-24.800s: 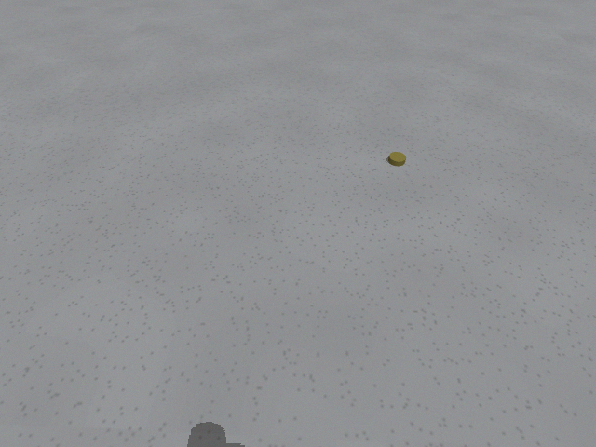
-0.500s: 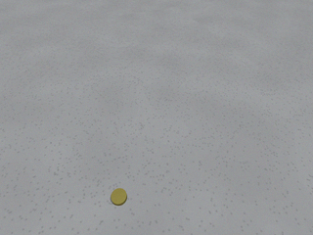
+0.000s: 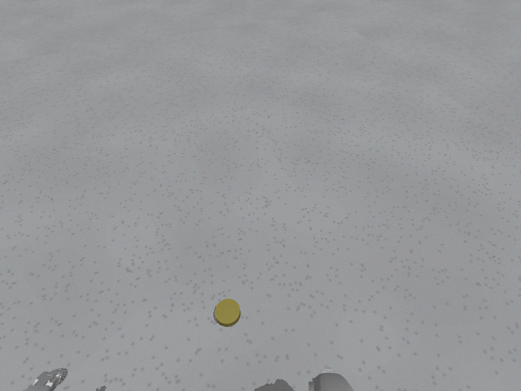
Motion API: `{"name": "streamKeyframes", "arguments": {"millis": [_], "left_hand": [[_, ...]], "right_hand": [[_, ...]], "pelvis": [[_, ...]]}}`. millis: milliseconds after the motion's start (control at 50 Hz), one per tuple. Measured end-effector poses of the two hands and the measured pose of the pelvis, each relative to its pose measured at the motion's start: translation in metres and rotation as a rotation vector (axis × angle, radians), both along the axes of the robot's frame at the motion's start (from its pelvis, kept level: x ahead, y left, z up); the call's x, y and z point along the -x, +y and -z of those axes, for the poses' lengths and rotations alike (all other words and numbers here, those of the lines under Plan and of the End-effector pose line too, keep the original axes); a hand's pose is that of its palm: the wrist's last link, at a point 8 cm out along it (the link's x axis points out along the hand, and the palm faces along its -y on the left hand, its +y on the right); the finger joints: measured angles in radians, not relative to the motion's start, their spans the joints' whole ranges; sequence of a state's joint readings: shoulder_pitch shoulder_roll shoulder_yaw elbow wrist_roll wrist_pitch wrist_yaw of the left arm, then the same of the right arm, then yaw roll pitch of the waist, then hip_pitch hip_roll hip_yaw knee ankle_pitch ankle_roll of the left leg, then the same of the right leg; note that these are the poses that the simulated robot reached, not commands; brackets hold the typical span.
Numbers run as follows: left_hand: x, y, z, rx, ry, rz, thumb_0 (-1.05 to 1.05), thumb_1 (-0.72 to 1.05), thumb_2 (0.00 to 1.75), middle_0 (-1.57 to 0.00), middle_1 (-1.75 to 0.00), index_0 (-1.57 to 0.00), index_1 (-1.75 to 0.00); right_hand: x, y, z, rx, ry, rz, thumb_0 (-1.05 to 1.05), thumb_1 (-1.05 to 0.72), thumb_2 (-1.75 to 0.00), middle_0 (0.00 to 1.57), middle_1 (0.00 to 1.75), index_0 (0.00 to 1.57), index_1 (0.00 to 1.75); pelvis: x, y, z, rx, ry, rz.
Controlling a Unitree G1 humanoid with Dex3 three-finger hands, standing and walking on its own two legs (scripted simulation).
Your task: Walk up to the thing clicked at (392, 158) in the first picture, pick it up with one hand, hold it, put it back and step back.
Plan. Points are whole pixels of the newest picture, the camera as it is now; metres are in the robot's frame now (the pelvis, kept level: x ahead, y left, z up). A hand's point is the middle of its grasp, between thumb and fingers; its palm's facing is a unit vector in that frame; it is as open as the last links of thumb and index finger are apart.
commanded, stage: walk up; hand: left
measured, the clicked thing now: (227, 312) +0.53 +0.15 -0.71
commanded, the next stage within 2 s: stand in 0.42 s
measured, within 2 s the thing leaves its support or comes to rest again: neither
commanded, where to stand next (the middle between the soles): +0.18 -0.02 m, yaw -2 degrees
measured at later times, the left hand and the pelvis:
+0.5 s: hand out of the picture +0.11 +0.21 -0.12, palm faces -0.09 -0.90 -0.43, open 7.4 cm; pelvis +0.04 -0.07 +0.02, yaw -4 degrees
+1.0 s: hand (181, 367) +0.20 +0.15 -0.11, palm faces -0.09 -0.95 -0.30, open 7.4 cm; pelvis +0.08 -0.08 +0.05, yaw -3 degrees
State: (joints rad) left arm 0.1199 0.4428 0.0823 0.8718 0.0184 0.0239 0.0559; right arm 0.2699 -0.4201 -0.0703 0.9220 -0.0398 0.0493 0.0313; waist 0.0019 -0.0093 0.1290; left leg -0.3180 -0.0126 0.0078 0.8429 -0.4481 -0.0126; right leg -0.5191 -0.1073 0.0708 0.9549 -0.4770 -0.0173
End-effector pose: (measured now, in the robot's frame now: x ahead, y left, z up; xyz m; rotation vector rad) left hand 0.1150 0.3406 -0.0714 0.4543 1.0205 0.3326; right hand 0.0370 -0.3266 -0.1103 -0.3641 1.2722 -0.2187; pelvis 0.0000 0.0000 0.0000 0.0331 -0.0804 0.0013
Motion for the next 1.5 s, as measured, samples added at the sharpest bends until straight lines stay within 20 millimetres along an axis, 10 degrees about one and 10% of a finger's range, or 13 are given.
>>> {"name": "streamKeyframes", "arguments": {"millis": [240, 440, 600, 840, 1140, 1500], "left_hand": [[0.073, -0.024, 0.029, 0.176, 0.288, -0.005, 0.01, 0.90, 0.90, -0.20, -0.30, -0.21, -0.30], [0.017, -0.079, 0.014, 0.110, 0.152, 0.068, 0.01, 0.90, 0.90, -0.20, -0.30, -0.21, -0.30], [-0.016, -0.111, -0.010, 0.090, 0.133, 0.107, 0.01, 0.90, 0.90, -0.20, -0.30, -0.21, -0.30], [-0.074, -0.134, 0.001, 0.192, 0.062, 0.108, 0.01, 0.90, 0.90, -0.20, -0.30, -0.21, -0.30], [-0.075, -0.143, -0.005, 0.201, 0.123, 0.094, 0.01, 0.90, 0.90, -0.20, -0.30, -0.21, -0.30], [-0.045, -0.129, -0.005, 0.170, 0.196, 0.026, 0.01, 0.90, 0.90, -0.20, -0.30, -0.21, -0.30]], "right_hand": [[-0.004, -0.017, -0.062, 0.110, -0.108, 0.005, 0.00, -0.90, -0.90, 0.21, 0.30, 0.21, 0.31], [-0.015, -0.088, -0.037, 0.100, -0.059, 0.045, 0.00, -0.90, -0.90, 0.21, 0.30, 0.20, 0.31], [-0.067, -0.067, -0.018, -0.038, -0.127, 0.056, 0.00, -0.90, -0.90, 0.20, 0.30, 0.20, 0.30], [-0.086, -0.052, -0.034, -0.049, -0.092, 0.041, 0.00, -0.90, -0.90, 0.21, 0.30, 0.20, 0.31], [-0.125, -0.064, -0.050, -0.037, -0.148, 0.041, 0.00, -0.90, -0.90, 0.20, 0.30, 0.20, 0.30], [-0.096, -0.062, -0.035, -0.059, -0.044, 0.058, 0.00, -0.90, -0.90, 0.21, 0.30, 0.20, 0.30]], "pelvis": [[-0.010, -0.012, -0.026, 0.027, 0.041, 0.038], [-0.037, -0.066, -0.013, 0.052, 0.015, 0.050], [-0.047, -0.078, -0.026, 0.025, 0.033, 0.057], [-0.072, -0.082, -0.037, 0.030, 0.032, 0.054], [-0.080, -0.087, -0.050, 0.032, 0.027, 0.059], [-0.064, -0.087, -0.048, 0.036, 0.045, 0.058]]}}
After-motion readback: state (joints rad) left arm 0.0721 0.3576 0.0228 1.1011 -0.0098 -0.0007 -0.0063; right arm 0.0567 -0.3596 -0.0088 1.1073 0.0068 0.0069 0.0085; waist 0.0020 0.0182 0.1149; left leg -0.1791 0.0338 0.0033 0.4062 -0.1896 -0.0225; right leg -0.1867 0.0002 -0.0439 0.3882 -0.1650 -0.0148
